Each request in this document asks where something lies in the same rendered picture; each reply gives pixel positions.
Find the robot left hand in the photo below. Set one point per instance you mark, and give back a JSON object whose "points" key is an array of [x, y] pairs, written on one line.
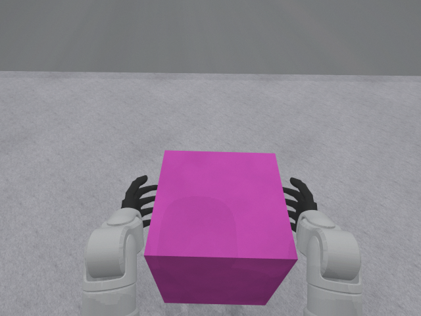
{"points": [[133, 194]]}

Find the robot right hand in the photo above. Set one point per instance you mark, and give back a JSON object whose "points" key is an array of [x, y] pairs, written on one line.
{"points": [[304, 198]]}

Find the carton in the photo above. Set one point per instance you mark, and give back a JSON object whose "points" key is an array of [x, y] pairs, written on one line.
{"points": [[219, 231]]}

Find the left robot forearm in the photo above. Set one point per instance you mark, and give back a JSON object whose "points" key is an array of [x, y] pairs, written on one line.
{"points": [[110, 266]]}

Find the right robot forearm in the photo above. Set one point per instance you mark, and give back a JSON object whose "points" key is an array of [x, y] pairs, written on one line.
{"points": [[334, 268]]}

